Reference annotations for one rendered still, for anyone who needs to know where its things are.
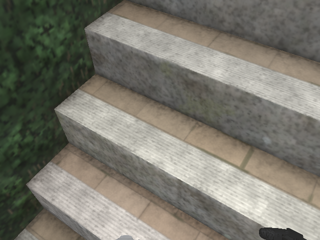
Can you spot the left robot shin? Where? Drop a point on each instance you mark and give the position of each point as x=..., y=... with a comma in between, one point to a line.
x=125, y=236

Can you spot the robot right hand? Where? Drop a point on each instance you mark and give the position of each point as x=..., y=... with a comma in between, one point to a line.
x=269, y=233

